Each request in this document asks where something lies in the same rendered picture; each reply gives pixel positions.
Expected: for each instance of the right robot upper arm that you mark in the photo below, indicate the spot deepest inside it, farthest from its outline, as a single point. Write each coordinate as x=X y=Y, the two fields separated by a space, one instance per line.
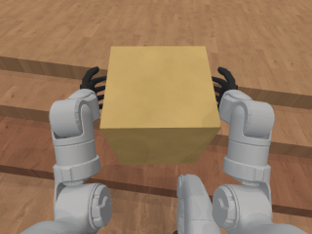
x=245 y=209

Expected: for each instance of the carton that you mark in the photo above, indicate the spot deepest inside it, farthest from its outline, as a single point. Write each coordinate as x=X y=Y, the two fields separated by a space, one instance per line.
x=159 y=105

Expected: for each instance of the left robot upper arm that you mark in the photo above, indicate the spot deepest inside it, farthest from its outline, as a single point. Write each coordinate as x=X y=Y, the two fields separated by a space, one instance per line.
x=80 y=209

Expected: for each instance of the right robot thigh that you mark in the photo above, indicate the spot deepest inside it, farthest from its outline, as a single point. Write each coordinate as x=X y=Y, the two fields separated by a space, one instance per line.
x=198 y=207

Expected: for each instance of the robot right forearm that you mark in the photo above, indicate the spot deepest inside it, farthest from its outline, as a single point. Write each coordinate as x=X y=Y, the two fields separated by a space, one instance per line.
x=250 y=132

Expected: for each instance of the robot left forearm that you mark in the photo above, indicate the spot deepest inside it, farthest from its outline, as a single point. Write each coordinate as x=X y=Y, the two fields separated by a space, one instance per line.
x=72 y=127

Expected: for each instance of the robot right hand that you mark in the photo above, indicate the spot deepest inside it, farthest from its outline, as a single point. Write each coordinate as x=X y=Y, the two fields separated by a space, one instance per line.
x=225 y=86

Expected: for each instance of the robot left hand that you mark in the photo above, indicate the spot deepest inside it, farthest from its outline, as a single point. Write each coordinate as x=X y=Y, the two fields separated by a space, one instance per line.
x=89 y=83

